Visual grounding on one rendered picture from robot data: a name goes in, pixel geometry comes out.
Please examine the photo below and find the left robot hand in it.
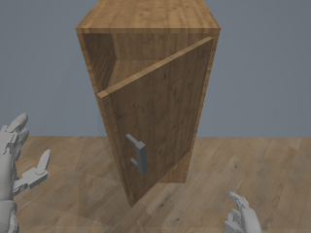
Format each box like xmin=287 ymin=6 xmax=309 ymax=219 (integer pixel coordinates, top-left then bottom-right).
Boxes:
xmin=0 ymin=113 xmax=51 ymax=201

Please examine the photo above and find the robot left forearm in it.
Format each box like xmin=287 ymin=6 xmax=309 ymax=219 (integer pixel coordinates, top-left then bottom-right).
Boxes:
xmin=0 ymin=200 xmax=19 ymax=233

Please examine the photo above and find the right robot hand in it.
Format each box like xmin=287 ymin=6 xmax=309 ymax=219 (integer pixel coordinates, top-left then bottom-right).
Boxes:
xmin=225 ymin=191 xmax=262 ymax=233

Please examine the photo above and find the cupboard door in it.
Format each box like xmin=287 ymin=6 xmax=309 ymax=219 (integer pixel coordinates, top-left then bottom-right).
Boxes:
xmin=96 ymin=36 xmax=214 ymax=208

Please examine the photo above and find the handle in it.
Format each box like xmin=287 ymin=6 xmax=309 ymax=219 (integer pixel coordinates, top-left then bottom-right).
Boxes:
xmin=125 ymin=133 xmax=148 ymax=176

